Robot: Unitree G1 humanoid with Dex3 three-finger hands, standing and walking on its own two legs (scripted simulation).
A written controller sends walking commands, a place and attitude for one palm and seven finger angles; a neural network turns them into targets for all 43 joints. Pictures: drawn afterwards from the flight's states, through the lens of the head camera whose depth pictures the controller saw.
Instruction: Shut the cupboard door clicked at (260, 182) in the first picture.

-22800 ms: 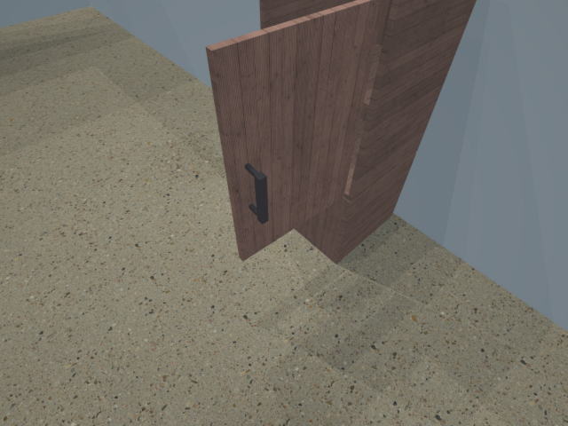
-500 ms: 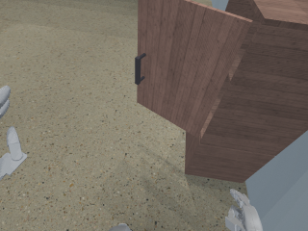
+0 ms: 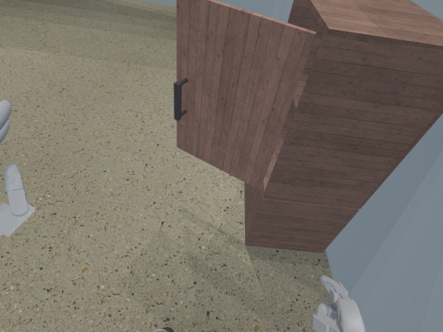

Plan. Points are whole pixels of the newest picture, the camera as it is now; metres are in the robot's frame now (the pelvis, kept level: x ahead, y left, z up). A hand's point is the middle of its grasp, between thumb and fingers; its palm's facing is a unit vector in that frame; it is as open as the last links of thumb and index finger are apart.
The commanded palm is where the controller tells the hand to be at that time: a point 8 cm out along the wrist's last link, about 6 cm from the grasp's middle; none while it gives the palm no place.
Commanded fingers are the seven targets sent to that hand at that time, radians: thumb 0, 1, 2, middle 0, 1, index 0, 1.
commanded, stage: stop stepping back and stand still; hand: left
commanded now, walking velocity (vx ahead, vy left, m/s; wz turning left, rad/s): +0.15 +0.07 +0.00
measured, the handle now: (181, 99) +0.86 +0.17 -0.06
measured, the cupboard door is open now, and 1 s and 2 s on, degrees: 62 62 62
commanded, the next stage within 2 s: let the arm hang, fingers relaxed in 1.58 s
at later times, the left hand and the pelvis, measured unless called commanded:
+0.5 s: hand out of the picture +0.08 +0.32 +0.22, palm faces +0.37 -0.78 -0.51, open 7.4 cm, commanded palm +0.06 +0.37 +0.19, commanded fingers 0.00 0.90 0.90 -0.20 -0.30 -0.20 -0.30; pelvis -0.09 +0.08 +0.00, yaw -2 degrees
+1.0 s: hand out of the picture +0.12 +0.37 +0.21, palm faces +0.39 -0.72 -0.57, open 7.4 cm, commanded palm +0.06 +0.41 +0.19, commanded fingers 0.00 0.90 0.90 -0.20 -0.30 -0.20 -0.30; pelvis -0.09 +0.12 +0.01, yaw -3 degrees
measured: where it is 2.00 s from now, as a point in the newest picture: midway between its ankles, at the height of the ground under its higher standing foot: outside the picture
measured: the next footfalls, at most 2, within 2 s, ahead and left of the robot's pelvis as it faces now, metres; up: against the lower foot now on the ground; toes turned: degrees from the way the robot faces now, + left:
right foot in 0.44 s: -0.06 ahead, +0.02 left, +0.00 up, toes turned -6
left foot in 0.70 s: -0.07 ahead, +0.28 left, +0.00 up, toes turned +6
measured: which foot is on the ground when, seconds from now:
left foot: down 0.00-0.42, up 0.44-0.68, down 0.70-1.00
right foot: down 0.00-0.22, up 0.24-0.42, down 0.44-0.72, up 0.74-0.98, down 1.00-1.00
